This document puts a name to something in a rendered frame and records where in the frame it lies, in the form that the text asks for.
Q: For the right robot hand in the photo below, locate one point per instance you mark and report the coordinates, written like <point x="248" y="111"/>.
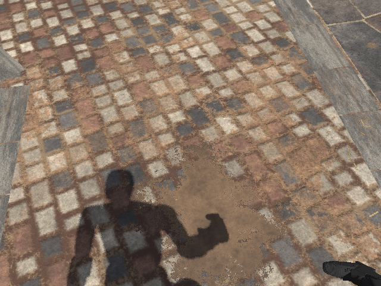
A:
<point x="358" y="273"/>

